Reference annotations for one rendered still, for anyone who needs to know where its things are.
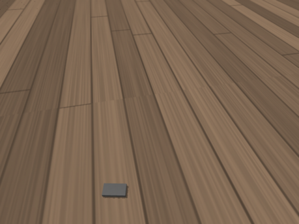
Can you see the small box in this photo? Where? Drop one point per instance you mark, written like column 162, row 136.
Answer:
column 114, row 189

